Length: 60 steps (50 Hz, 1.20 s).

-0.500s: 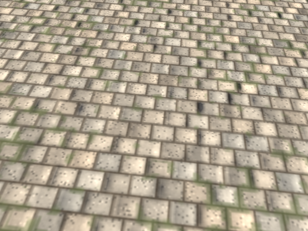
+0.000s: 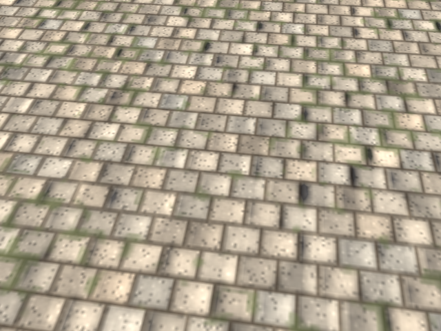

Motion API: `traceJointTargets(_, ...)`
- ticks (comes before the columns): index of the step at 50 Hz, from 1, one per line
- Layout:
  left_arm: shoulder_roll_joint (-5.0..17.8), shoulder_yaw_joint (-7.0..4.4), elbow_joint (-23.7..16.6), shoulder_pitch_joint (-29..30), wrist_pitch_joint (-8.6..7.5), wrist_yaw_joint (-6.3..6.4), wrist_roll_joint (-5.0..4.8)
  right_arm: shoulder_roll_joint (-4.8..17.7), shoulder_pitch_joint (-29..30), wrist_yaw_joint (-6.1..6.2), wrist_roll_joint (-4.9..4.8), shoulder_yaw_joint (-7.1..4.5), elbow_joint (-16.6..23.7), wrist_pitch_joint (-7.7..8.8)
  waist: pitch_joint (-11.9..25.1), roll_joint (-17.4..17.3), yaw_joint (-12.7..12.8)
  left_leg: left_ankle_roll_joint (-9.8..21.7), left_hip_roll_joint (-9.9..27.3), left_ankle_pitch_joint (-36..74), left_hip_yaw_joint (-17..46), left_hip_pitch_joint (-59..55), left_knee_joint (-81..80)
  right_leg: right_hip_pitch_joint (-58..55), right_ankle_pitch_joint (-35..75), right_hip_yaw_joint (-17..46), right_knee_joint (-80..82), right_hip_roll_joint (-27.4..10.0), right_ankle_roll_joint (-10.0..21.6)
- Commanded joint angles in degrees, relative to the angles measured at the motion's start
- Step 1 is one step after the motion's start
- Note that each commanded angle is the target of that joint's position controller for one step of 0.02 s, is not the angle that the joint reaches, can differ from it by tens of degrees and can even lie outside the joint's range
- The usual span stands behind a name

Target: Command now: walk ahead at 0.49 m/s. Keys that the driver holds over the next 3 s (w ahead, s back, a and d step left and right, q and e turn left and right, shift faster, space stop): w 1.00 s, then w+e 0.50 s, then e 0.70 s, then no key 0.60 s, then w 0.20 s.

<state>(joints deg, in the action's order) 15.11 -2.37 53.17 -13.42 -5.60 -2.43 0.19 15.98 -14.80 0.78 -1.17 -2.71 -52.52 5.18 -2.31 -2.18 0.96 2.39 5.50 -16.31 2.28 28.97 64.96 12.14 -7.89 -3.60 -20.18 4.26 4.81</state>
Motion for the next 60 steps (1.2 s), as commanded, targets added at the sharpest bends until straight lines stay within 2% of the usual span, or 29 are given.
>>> traceJointTargets(1, 6.8, -1.24, -2.7, 2.0, -1.46, 0.52, -0.06, 3.3, -3.0, 0.45, 0.71, -1.09, 2.5, -0.75, -0.5, 5.5, -2.4, -1.3, 4.1, 5.6, 1.8, 5.1, -4.0, 1.2, 1.3, 14.7, 15.5, -15.9, 9.5)
traceJointTargets(3, 8.0, -1.51, -1.8, -0.6, -1.17, 1.42, -0.1, 3.5, 2.3, 0.43, 1.16, -1.17, 4.5, -0.53, -1.7, 4.2, -1.1, -2.5, 4.3, 11.8, 1.5, 9.6, -11.2, -0.9, 3.8, 13.3, 16.1, -15.7, 9.4)
traceJointTargets(7, 8.9, -1.54, -0.6, -5.1, -0.45, 2.42, -0.7, 1.7, 11.1, -0.57, 0.89, -0.32, 7.1, 0.51, -2.2, 3.9, 1.9, -2.8, 1.5, 23.3, -1.4, 7.0, -27.0, -3.0, 7.3, 8.2, 15.8, -13.4, 7.0)
traceJointTargets(12, 9.2, -1.71, 2.0, -11.2, 1.11, 2.66, -1.2, 2.0, 19.3, -2.34, 0.13, 0.27, 10.5, 1.14, -3.3, 3.7, 4.2, -1.6, -0.5, 21.2, -1.7, 9.2, -35.0, -13.7, 10.8, 8.5, 11.8, -16.9, 6.8)
traceJointTargets(15, 10.2, -2.25, 2.1, -10.8, 2.15, 2.96, -1.18, 4.1, 18.1, -3.17, -0.01, -0.31, 11.3, 1.46, -1.2, 5.5, 1.7, 0.6, -2.2, 14.2, -2.2, 5.5, -37.2, -19.3, 21.5, 9.0, 6.3, -19.1, 5.3)
traceJointTargets(17, 10.2, -2.12, 1.3, -8.7, 2.81, 2.99, -0.79, 7.8, 6.2, -2.84, 0.02, -2.31, 8.0, 1.49, 6.6, 6.5, -5.0, 3.5, -5.6, 13.4, -5.1, -11.8, -38.9, -17.6, 38.1, 6.2, -7.7, -16.0, 3.3)
traceJointTargets(18, 8.6, -1.23, -0.1, -8.5, 2.75, 3.05, -0.08, 11.2, -4.6, -2.3, 0.69, -3.52, 5.4, 1.35, 14.8, 4.5, -9.2, 6.8, 0.4, 15.1, 1.1, -29.7, -35.9, -7.5, 30.0, 4.4, -22.3, -13.3, 1.6)
traceJointTargets(19, 1.5, 0.86, -0.7, -15.5, 1.49, 2.3, -0.03, 16.4, -11.4, -2.14, 1.37, -5.0, 3.7, 0.79, 23.7, -8.7, -7.2, 16.2, 14.9, 4.4, 27.6, -53.3, -38.3, 17.6, 3.2, 1.7, -45.1, -3.1, -3.0)
traceJointTargets(20, 3.6, 0.52, 0.2, -13.9, 0.07, 2.09, -0.79, 11.3, -11.3, -2.21, 0.95, -3.44, 3.6, 0.62, 25.2, -9.3, -8.1, 16.6, 17.4, 0.4, 39.6, -54.3, -46.2, 25.5, -24.4, 10.0, -52.9, -1.3, -2.4)
traceJointTargets(21, 9.0, -0.99, -1.8, -8.3, -0.91, 1.83, -2.6, 8.6, -6.2, -2.11, 0.65, -2.4, 4.2, 0.67, 15.5, -7.0, -7.2, 13.5, 15.4, -0.5, 31.2, -46.5, -47.6, 30.2, -21.9, 10.8, -55.7, -4.9, -1.3)
traceJointTargets(22, 9.1, -1.04, -2.7, -4.8, -1.27, 2.0, -3.0, 7.2, -1.1, -2.05, 0.78, -1.91, 5.4, 0.7, 9.6, -3.4, -5.4, 12.0, 13.1, 3.7, 23.3, -37.3, -49.4, 29.4, -16.5, 8.8, -53.4, -8.2, -1.1)
traceJointTargets(23, 8.3, -1.24, -2.9, -3.0, -1.14, 2.31, -2.19, 5.5, 2.1, -2.29, 1.12, -1.45, 5.7, 0.82, 5.2, -0.7, -3.8, 11.2, 10.8, 8.2, 18.0, -29.6, -51.8, 27.6, -12.7, 7.7, -49.5, -10.1, -1.5)
traceJointTargets(25, 6.0, -1.38, -2.1, -5.2, 0.33, 2.55, -1.32, 4.0, 4.4, -2.67, 1.67, -1.03, 5.5, 1.28, 3.4, -2.5, -0.6, 10.3, 7.6, 12.3, 12.0, -21.5, -55.4, 21.2, -8.5, 7.9, -45.1, -12.4, -2.3)
traceJointTargets(28, 4.3, -1.25, -3.1, -3.7, 1.66, 2.78, -0.8, 6.0, 2.8, -2.4, 1.43, -1.58, 4.0, 1.76, 1.5, -1.7, 0.3, 11.7, 6.8, 18.1, 7.1, -18.2, -58.2, 22.5, -4.1, 6.8, -39.7, -13.1, -4.2)
traceJointTargets(34, 2.9, -0.67, -7.1, 9.4, 0.79, 2.09, -0.59, 8.0, -2.6, -0.73, 0.75, -1.97, 1.2, 0.91, -1.1, -0.9, -3.5, 9.3, 4.1, 17.7, 0.5, -19.9, -59.7, 22.4, 13.5, 4.0, -17.2, -10.7, -5.3)
traceJointTargets(38, 3.6, -0.52, -9.4, 15.1, 0.41, 1.06, -1.16, 8.6, -6.7, -0.46, 0.09, -2.3, -1.3, 0.0, -2.5, -0.9, -4.9, 8.9, 7.5, 16.9, 1.3, -27.6, -57.2, 24.1, 12.3, 4.7, -11.3, -9.7, -4.0)
traceJointTargets(42, 6.4, -1.5, -9.6, 12.1, -0.19, 0.16, -1.22, 9.8, -5.4, 0.02, -0.03, -2.94, -1.6, -1.35, 0.3, -2.2, -1.3, 6.8, 9.7, 29.4, 1.8, -33.5, -49.6, 17.9, 4.0, 3.5, -8.7, -7.6, -1.0)
traceJointTargets(43, 7.9, -2.5, -7.8, 6.0, -0.21, 0.31, -1.12, 9.6, -4.2, 0.04, 0.07, -2.81, -1.4, -1.75, 4.0, -2.1, 2.2, 5.6, 7.6, 37.9, -0.1, -32.5, -42.1, 9.1, 3.8, 1.6, -7.5, -5.6, 0.3)
traceJointTargets(44, 10.9, -3.97, -4.8, -3.9, -0.12, 0.8, -0.92, 7.8, -4.7, 0.1, 0.62, -2.04, -0.8, -1.99, 10.8, -0.3, 5.9, 3.9, 4.3, 36.7, -2.4, -26.6, -29.7, -5.7, 4.9, 2.9, -8.9, -6.9, 2.2)
traceJointTargets(45, 16.8, -5.34, -3.5, -11.6, 0.13, 1.21, 0.19, 2.5, -10.4, -0.28, 1.46, -0.28, 0.6, -1.3, 20.0, 11.0, 5.1, 0.3, -2.8, 16.6, -5.3, -6.6, -7.6, -28.1, 1.5, 24.1, -8.7, -21.1, 9.7)
traceJointTargets(46, 14.9, -4.79, -2.7, -13.2, 0.47, 0.91, -0.68, 0.5, -11.9, -0.65, 0.87, 0.5, -0.3, 0.06, 24.6, 18.9, 4.9, -1.3, -9.5, -16.5, 0.1, 6.9, 5.4, -35.4, -8.1, 45.2, 1.6, -27.2, 15.1)
traceJointTargets(47, 11.1, -3.46, -3.3, -9.6, 0.29, 0.85, -1.06, 6.7, -7.3, -1.05, -0.77, -1.02, 0.5, 1.23, 17.3, 13.3, 5.3, 0.0, -5.7, -15.7, 4.5, 13.2, 10.8, -30.2, -13.4, 40.9, 3.4, -25.4, 12.3)
traceJointTargets(48, 9.0, -2.87, -4.5, -5.0, 0.19, 1.03, -0.76, 7.7, -2.6, -1.13, -1.59, -1.22, 1.9, 1.86, 11.0, 10.1, 4.2, 1.0, -2.6, -10.6, 3.1, 14.5, 9.9, -22.4, -11.4, 32.8, 4.3, -23.5, 10.1)
traceJointTargets(49, 7.5, -2.37, -5.1, -1.1, 0.05, 0.93, -0.3, 7.3, -0.4, -0.8, -1.02, -1.32, 2.2, 1.86, 6.4, 6.2, 2.5, 0.9, 0.1, -5.6, 1.7, 12.6, 6.1, -14.1, -6.3, 26.6, 6.2, -21.2, 9.0)
traceJointTargets(50, 5.7, -1.85, -5.4, 1.2, -0.25, 0.82, 0.17, 7.0, -0.1, -0.46, -0.19, -1.76, 2.1, 1.31, 4.4, 6.2, 0.7, 0.7, 2.0, -2.3, 1.9, 9.3, 2.3, -8.6, -1.9, 22.3, 7.9, -19.1, 7.9)
traceJointTargets(51, 5.4, -1.71, -5.3, 1.9, -0.32, 0.65, 0.45, 5.9, -0.8, -0.4, 0.3, -1.71, 2.0, 0.69, 3.8, 7.1, -0.6, 0.4, 2.6, -0.4, 1.9, 6.2, 0.6, -5.1, 0.9, 20.5, 9.4, -17.9, 7.9)
traceJointTargets(54, 7.2, -2.23, -4.1, -0.3, -0.69, 0.9, -0.36, 3.8, 0.3, -0.05, 1.25, -1.54, 2.9, -0.32, 2.4, 5.7, -1.7, -1.5, 2.7, 3.2, 0.9, 5.9, -6.3, -2.1, 7.3, 17.1, 12.3, -16.6, 9.7)
traceJointTargets(57, 8.6, -2.74, -3.0, -3.3, -0.26, 2.13, -0.73, 3.5, 7.4, 0.07, 1.56, -1.55, 5.5, -0.12, 0.5, 4.7, -0.3, -3.6, 1.6, 12.3, 0.9, 9.0, -18.3, -3.3, 8.8, 15.0, 13.1, -15.4, 9.1)
traceJointTargets(60, 9.0, -2.92, -2.2, -5.9, 0.3, 2.9, -1.09, 2.5, 13.6, -0.52, 1.08, -1.16, 7.1, 0.45, -0.3, 5.5, 1.6, -4.2, -0.9, 20.5, 0.1, 5.7, -29.2, -2.4, 7.4, 12.8, 12.5, -13.3, 7.2)
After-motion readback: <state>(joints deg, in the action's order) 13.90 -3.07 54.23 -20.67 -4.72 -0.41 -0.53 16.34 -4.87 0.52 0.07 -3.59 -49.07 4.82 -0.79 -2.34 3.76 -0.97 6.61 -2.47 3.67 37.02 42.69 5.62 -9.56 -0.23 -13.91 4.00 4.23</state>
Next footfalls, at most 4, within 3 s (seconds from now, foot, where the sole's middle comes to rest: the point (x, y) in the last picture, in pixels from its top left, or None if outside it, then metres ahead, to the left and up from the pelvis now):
0.36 left None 0.39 0.15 -0.78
0.88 right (269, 271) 0.69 -0.10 -0.78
1.40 left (208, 195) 0.99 0.11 -0.78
1.86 right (284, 176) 1.08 -0.18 -0.78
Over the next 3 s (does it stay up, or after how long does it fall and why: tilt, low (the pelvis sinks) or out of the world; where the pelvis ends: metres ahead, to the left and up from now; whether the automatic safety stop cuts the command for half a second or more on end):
stays up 1.07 -0.05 -0.01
